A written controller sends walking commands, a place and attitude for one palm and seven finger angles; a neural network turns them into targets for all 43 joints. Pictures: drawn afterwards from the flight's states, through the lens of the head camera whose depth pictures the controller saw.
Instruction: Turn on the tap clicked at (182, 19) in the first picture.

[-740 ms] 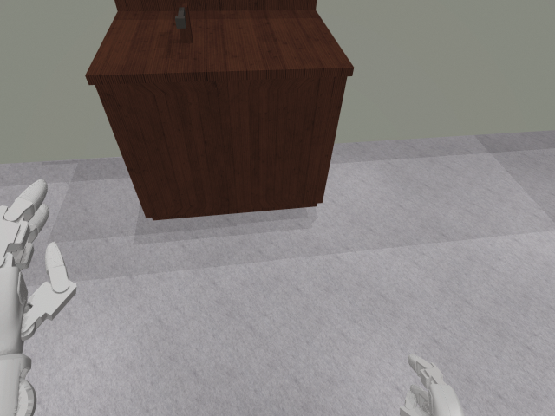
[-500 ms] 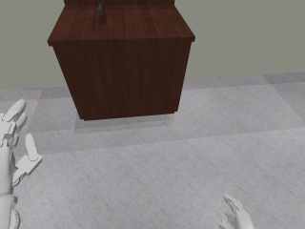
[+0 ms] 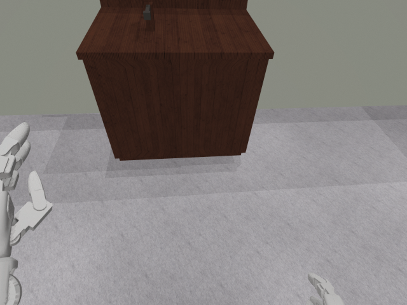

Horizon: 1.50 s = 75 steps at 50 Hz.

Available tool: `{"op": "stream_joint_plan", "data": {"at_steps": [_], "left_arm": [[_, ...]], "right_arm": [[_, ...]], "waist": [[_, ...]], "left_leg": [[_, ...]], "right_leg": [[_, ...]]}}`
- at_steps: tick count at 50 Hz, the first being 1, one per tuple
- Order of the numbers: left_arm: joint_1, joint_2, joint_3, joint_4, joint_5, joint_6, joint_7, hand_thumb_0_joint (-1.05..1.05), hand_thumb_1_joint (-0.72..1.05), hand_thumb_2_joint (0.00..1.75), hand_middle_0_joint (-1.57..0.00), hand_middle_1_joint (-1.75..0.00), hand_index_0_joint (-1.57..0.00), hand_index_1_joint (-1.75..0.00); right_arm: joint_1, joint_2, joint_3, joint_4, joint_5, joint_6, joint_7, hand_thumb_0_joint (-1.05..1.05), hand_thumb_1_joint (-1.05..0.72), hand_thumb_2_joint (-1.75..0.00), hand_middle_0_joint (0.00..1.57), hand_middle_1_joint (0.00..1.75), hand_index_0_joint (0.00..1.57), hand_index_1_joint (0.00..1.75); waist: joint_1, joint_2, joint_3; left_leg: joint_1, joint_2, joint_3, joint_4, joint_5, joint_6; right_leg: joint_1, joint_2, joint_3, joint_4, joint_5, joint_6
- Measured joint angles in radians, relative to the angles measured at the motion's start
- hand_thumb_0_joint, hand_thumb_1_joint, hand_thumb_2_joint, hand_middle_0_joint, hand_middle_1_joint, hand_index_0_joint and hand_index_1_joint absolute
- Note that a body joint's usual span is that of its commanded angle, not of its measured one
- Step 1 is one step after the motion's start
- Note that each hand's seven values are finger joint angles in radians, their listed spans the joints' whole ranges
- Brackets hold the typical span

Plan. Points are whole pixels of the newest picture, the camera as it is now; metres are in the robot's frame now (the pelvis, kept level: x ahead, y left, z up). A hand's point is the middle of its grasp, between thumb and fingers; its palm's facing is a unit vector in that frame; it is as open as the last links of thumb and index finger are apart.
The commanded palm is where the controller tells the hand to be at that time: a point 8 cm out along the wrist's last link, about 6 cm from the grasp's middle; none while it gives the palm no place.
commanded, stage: walk to a spot facing it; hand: left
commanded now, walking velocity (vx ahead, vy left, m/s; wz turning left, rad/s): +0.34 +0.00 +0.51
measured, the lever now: (147, 15) +1.15 +0.27 +0.11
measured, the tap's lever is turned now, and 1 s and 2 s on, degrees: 0 0 0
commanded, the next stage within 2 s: none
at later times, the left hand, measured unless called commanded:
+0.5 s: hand (64, 168) +0.28 +0.23 +0.18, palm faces +0.55 -0.69 -0.47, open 7.4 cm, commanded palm +0.21 +0.26 +0.19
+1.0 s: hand (38, 135) +0.34 +0.30 +0.18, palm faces +0.74 -0.54 -0.40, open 7.4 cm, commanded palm +0.25 +0.30 +0.19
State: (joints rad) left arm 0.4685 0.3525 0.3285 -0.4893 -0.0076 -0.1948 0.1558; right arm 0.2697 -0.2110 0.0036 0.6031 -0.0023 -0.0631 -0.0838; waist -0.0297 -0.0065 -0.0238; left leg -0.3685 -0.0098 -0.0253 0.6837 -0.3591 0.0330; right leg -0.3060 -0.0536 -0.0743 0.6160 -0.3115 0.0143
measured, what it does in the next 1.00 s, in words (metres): walks ahead, turning left: right foot, then left foot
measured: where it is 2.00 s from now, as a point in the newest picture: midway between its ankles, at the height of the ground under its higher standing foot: (203, 279)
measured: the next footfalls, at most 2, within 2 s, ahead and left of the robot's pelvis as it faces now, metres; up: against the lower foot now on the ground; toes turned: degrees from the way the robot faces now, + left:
right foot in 0.42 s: +0.21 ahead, -0.12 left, +0.00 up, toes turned +1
left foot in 0.90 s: +0.27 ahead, +0.13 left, +0.00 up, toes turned +35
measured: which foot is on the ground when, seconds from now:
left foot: down 0.00-0.42, up 0.44-0.88, down 0.90-1.00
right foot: down 0.00-0.06, up 0.08-0.40, down 0.42-0.90, up 0.92-1.00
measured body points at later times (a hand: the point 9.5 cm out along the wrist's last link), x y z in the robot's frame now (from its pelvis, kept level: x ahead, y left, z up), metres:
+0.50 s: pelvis +0.11 -0.04 +0.00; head +0.13 -0.07 +0.45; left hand +0.24 +0.27 +0.20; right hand +0.31 -0.23 -0.12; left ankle +0.03 +0.08 -0.67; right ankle +0.17 -0.12 -0.72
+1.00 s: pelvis +0.24 -0.02 -0.01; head +0.26 +0.00 +0.44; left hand +0.30 +0.32 +0.20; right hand +0.50 -0.12 -0.09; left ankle +0.24 +0.11 -0.72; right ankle +0.23 -0.15 -0.64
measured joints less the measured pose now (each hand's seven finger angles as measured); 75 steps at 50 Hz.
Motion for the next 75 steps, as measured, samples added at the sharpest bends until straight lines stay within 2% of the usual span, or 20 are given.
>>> {"op": "stream_joint_plan", "data": {"at_steps": [4,8,10,15,20,22,25,29,36,42,44,46,48,51,55,60,63,66,68,75], "left_arm": [[-0.005,0.009,0.03,-0.026,-0.004,-0.011,0.007,0.02,0.88,0.9,-0.21,-0.3,-0.21,-0.3],[-0.012,-0.001,0.055,-0.002,0.005,-0.015,0.011,0.02,0.89,0.9,-0.21,-0.3,-0.21,-0.3],[-0.009,0.001,0.049,-0.007,0.005,-0.014,0.003,0.02,0.89,0.9,-0.21,-0.3,-0.21,-0.3],[0.047,0.006,0.028,-0.042,-0.002,-0.03,-0.022,0.02,0.89,0.9,-0.21,-0.3,-0.21,-0.3],[0.053,0.031,0.041,0.003,-0.004,-0.027,-0.035,0.02,0.89,0.9,-0.21,-0.3,-0.21,-0.3],[0.022,0.041,0.042,0.025,0.004,-0.014,-0.033,0.02,0.89,0.9,-0.21,-0.3,-0.21,-0.3],[-0.058,0.005,0.012,0.067,0.008,0.001,-0.034,0.02,0.88,0.9,-0.21,-0.3,-0.21,-0.3],[-0.018,-0.027,0.004,0.053,0.009,-0.005,-0.034,0.02,0.88,0.9,-0.21,-0.3,-0.21,-0.3],[0.05,0.016,0.028,-0.057,-0.004,-0.003,-0.011,0.02,0.88,0.9,-0.21,-0.3,-0.21,-0.3],[0.038,0.01,0.047,-0.106,-0.009,0.007,0.026,0.02,0.88,0.9,-0.21,-0.3,-0.21,-0.3],[0.027,0.006,0.05,-0.112,-0.012,0.01,0.038,0.02,0.88,0.9,-0.21,-0.3,-0.21,-0.3],[0.0,0.003,0.054,-0.108,-0.02,0.006,0.044,0.02,0.88,0.9,-0.21,-0.3,-0.21,-0.3],[-0.083,0.032,0.052,-0.056,-0.015,0.004,0.027,0.02,0.89,0.9,-0.21,-0.3,-0.21,-0.3],[-0.115,0.065,0.06,-0.04,-0.013,0.021,-0.004,0.02,0.89,0.9,-0.21,-0.3,-0.21,-0.3],[-0.008,0.068,0.084,-0.131,-0.032,-0.003,-0.016,0.02,0.88,0.9,-0.21,-0.3,-0.21,-0.3],[0.047,0.049,0.093,-0.108,-0.027,-0.02,-0.014,0.02,0.88,0.9,-0.21,-0.3,-0.21,-0.3],[-0.024,0.029,0.071,-0.036,-0.01,0.003,-0.006,0.01,0.89,0.9,-0.21,-0.3,-0.21,-0.3],[-0.084,-0.049,0.015,0.047,-0.004,0.034,0.001,0.01,0.89,0.9,-0.21,-0.3,-0.21,-0.3],[-0.074,-0.074,-0.006,0.055,-0.005,0.044,0.001,0.02,0.89,0.9,-0.21,-0.3,-0.21,-0.3],[0.011,0.014,0.019,-0.119,-0.021,0.031,0.012,0.02,0.88,0.9,-0.21,-0.3,-0.21,-0.3]], "right_arm": [[0.016,-0.002,-0.004,0.028,0.004,0.004,-0.002,0.01,-0.9,-0.9,0.2,0.3,0.2,0.3],[0.006,0.037,-0.007,0.059,-0.008,-0.016,0.008,0.02,-0.9,-0.9,0.2,0.3,0.2,0.3],[0.006,0.061,0.001,0.069,-0.006,-0.023,0.022,0.02,-0.9,-0.9,0.2,0.3,0.2,0.3],[0.011,0.088,0.024,0.06,-0.004,-0.037,0.037,0.01,-0.9,-0.9,0.2,0.3,0.2,0.3],[0.0,0.076,0.024,0.049,-0.007,-0.038,0.018,0.01,-0.9,-0.9,0.2,0.3,0.21,0.3],[-0.009,0.059,0.018,0.043,-0.004,-0.032,0.011,0.01,-0.9,-0.9,0.2,0.3,0.21,0.3],[-0.057,0.015,-0.006,0.076,-0.006,-0.005,0.01,0.01,-0.9,-0.9,0.2,0.3,0.21,0.3],[-0.087,-0.029,-0.03,0.064,-0.007,0.027,0.011,0.02,-0.9,-0.9,0.2,0.3,0.2,0.3],[-0.072,-0.061,-0.067,-0.018,-0.009,0.033,-0.001,0.01,-0.9,-0.9,0.2,0.3,0.2,0.3],[-0.052,-0.045,-0.062,-0.057,-0.006,0.034,0.001,0.01,-0.91,-0.9,0.2,0.3,0.2,0.3],[-0.055,-0.032,-0.049,-0.069,-0.004,0.034,0.001,0.01,-0.9,-0.9,0.2,0.3,0.2,0.3],[-0.081,-0.021,-0.04,-0.082,-0.002,0.022,0.003,0.01,-0.9,-0.9,0.2,0.3,0.2,0.3],[-0.122,0.031,-0.031,-0.056,0.007,0.015,0.016,0.01,-0.9,-0.9,0.2,0.3,0.2,0.3],[-0.138,0.093,0.003,-0.033,0.018,0.018,0.038,0.01,-0.9,-0.9,0.2,0.3,0.2,0.3],[-0.093,0.127,0.03,-0.025,0.019,-0.004,0.05,0.01,-0.9,-0.9,0.2,0.3,0.2,0.3],[-0.012,0.097,0.03,-0.006,0.02,-0.02,0.034,0.01,-0.9,-0.9,0.2,0.3,0.21,0.3],[-0.005,0.059,0.023,0.022,0.016,-0.017,0.017,0.01,-0.9,-0.9,0.2,0.31,0.21,0.3],[-0.045,-0.012,0.005,0.082,-0.001,0.007,0.01,0.01,-0.9,-0.9,0.2,0.3,0.21,0.3],[-0.071,-0.041,-0.01,0.089,-0.003,0.023,0.006,0.02,-0.9,-0.9,0.2,0.3,0.21,0.3],[-0.094,-0.057,-0.059,-0.036,-0.003,0.031,-0.012,0.02,-0.9,-0.9,0.2,0.3,0.2,0.3]], "waist": [[0.009,-0.044,0.012],[-0.006,-0.021,0.017],[-0.01,-0.011,0.02],[0.0,0.018,0.018],[0.024,0.053,0.026],[0.027,0.064,0.029],[0.035,0.066,0.056],[0.02,0.035,0.068],[0.03,-0.023,0.094],[0.067,-0.049,0.091],[0.073,-0.063,0.082],[0.061,-0.033,0.083],[0.034,-0.049,0.114],[-0.004,-0.046,0.108],[-0.003,-0.008,0.083],[0.055,0.065,0.049],[0.077,0.052,0.043],[0.085,0.056,0.068],[0.07,0.043,0.084],[0.018,-0.043,0.096]], "left_leg": [[0.014,-0.016,0.051,0.038,0.011,-0.006],[0.04,-0.02,0.02,0.012,-0.01,0.005],[0.07,-0.014,-0.005,-0.041,0.01,0.005],[0.144,0.004,-0.046,-0.16,0.045,-0.013],[0.187,0.016,-0.082,-0.155,0.003,-0.043],[0.148,0.015,-0.092,-0.039,-0.058,-0.033],[-0.009,0.004,-0.041,0.369,-0.106,-0.02],[-0.179,0.043,0.045,0.639,-0.015,-0.052],[-0.224,0.121,0.145,0.308,0.073,-0.066],[-0.119,0.09,0.238,0.032,0.051,-0.047],[-0.046,0.051,0.274,-0.066,0.073,-0.031],[-0.011,0.049,0.241,-0.102,0.227,0.027],[-0.023,0.038,0.207,-0.009,0.154,0.026],[-0.017,0.037,0.142,-0.007,0.089,0.002],[0.011,0.064,0.072,-0.077,0.111,-0.025],[0.042,0.096,-0.013,-0.085,0.078,-0.051],[-0.043,0.07,-0.012,0.156,-0.094,-0.037],[-0.131,0.047,0.026,0.463,-0.122,-0.052],[-0.158,0.05,0.065,0.536,-0.105,-0.07],[-0.05,0.075,0.169,0.108,-0.059,-0.077]], "right_leg": [[-0.014,-0.057,0.001,0.131,-0.115,0.01],[-0.125,0.003,0.043,0.466,-0.234,0.013],[-0.169,0.02,0.035,0.522,-0.216,0.02],[-0.212,0.012,-0.009,0.384,-0.114,0.035],[-0.106,0.017,-0.055,0.067,-0.052,0.036],[-0.047,0.019,-0.08,-0.041,0.035,0.003],[-0.036,-0.006,-0.125,0.026,0.035,-0.067],[0.034,-0.035,-0.168,-0.028,0.008,-0.069],[0.133,-0.075,-0.248,-0.122,-0.009,-0.063],[0.169,-0.117,-0.285,-0.071,-0.093,-0.031],[0.146,-0.152,-0.277,0.036,-0.151,-0.014],[0.047,-0.153,-0.211,0.308,-0.202,0.012],[-0.061,-0.113,-0.073,0.57,-0.249,0.025],[-0.196,-0.068,0.016,0.695,-0.224,0.041],[-0.244,-0.072,0.013,0.461,-0.124,0.055],[-0.095,-0.036,-0.051,0.093,-0.07,0.074],[-0.043,-0.057,-0.07,0.01,0.076,0.027],[-0.004,-0.094,-0.104,0.05,0.008,0.005],[0.034,-0.112,-0.124,0.019,-0.004,0.01],[0.062,-0.151,-0.198,-0.01,-0.019,0.023]]}}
